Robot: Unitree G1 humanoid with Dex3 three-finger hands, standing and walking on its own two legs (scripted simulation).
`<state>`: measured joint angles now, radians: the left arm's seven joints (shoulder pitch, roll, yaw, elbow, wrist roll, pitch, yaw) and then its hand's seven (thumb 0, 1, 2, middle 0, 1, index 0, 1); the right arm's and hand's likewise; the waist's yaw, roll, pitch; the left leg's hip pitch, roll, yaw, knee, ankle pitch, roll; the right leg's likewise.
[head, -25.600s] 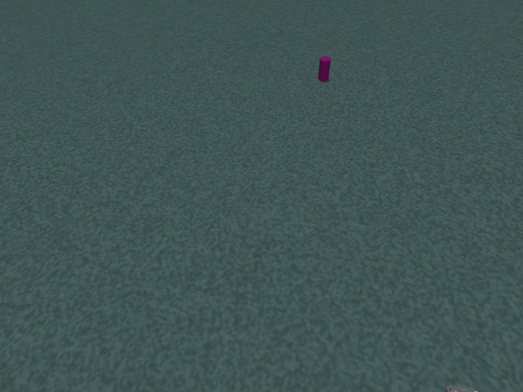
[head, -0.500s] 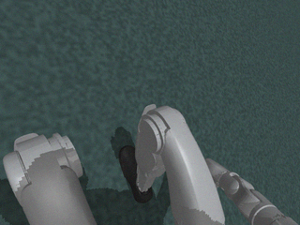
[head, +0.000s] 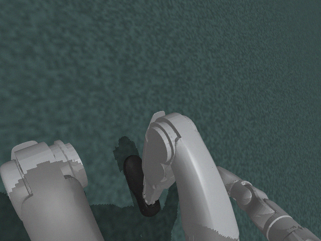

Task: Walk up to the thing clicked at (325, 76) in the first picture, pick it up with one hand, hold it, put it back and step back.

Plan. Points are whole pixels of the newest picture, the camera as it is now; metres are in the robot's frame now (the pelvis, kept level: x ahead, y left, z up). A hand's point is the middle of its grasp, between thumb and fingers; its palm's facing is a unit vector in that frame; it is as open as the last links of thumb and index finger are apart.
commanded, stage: open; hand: left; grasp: from the side
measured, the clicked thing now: out of the picture +0.41 +0.35 -0.21
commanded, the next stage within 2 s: withdraw in 0.38 s
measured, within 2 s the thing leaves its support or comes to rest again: rests again in 0.28 s
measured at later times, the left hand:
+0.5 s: hand out of the picture +0.41 +0.36 -0.17, palm faces +0.58 -0.81 +0.00, open 16.3 cm
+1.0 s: hand out of the picture +0.36 +0.43 -0.09, palm faces +0.55 -0.83 -0.05, open 17.6 cm
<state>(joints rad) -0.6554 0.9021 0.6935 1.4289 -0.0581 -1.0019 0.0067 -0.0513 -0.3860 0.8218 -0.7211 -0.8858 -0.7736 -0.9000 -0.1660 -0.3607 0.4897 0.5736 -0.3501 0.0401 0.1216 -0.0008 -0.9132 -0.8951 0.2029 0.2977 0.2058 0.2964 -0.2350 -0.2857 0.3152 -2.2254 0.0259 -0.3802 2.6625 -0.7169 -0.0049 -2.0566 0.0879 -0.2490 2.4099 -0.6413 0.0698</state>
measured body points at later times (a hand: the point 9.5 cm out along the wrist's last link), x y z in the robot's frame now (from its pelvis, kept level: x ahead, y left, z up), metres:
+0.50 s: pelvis +0.00 +0.00 +0.00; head +0.22 +0.20 +0.33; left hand +0.37 +0.40 -0.17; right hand +0.17 -0.24 -0.03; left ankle +0.08 +0.12 -0.25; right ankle +0.14 -0.12 -0.25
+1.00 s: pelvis +0.00 +0.00 +0.02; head +0.19 +0.17 +0.38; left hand +0.32 +0.47 -0.09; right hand +0.20 -0.24 -0.04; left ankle +0.08 +0.12 -0.25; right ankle +0.14 -0.12 -0.25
